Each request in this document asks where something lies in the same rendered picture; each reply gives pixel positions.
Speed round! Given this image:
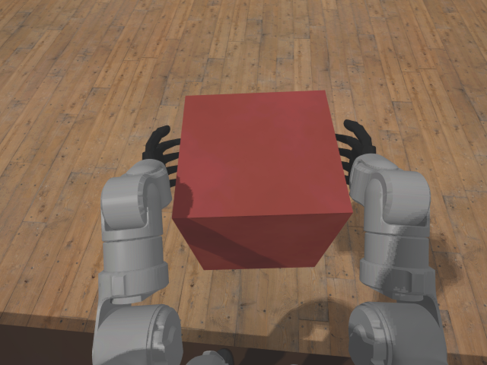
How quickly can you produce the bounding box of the carton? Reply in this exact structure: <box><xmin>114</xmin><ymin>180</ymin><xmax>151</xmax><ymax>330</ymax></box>
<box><xmin>172</xmin><ymin>90</ymin><xmax>353</xmax><ymax>270</ymax></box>

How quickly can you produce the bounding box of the left robot upper arm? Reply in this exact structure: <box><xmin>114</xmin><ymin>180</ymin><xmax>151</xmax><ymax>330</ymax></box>
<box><xmin>93</xmin><ymin>304</ymin><xmax>183</xmax><ymax>365</ymax></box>

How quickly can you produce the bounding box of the robot right hand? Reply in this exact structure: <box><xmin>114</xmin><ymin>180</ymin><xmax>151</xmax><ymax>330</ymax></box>
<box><xmin>335</xmin><ymin>119</ymin><xmax>376</xmax><ymax>185</ymax></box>

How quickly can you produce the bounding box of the robot left forearm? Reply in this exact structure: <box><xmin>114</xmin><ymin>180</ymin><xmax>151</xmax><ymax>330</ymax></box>
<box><xmin>92</xmin><ymin>159</ymin><xmax>172</xmax><ymax>364</ymax></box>

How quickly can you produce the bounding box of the right robot upper arm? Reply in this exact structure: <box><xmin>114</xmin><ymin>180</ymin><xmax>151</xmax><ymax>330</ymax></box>
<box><xmin>349</xmin><ymin>302</ymin><xmax>448</xmax><ymax>365</ymax></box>

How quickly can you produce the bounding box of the left robot foot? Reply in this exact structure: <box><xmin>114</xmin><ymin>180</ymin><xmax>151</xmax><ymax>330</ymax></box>
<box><xmin>217</xmin><ymin>349</ymin><xmax>234</xmax><ymax>365</ymax></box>

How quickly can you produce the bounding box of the robot left shin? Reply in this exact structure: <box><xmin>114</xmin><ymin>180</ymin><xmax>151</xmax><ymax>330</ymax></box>
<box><xmin>202</xmin><ymin>351</ymin><xmax>223</xmax><ymax>360</ymax></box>

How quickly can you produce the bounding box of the robot right forearm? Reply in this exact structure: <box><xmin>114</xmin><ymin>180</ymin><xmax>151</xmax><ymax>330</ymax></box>
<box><xmin>349</xmin><ymin>154</ymin><xmax>447</xmax><ymax>351</ymax></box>

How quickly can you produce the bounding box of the robot left hand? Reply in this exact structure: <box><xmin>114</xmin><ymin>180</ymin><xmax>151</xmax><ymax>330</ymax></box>
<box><xmin>142</xmin><ymin>125</ymin><xmax>180</xmax><ymax>187</ymax></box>

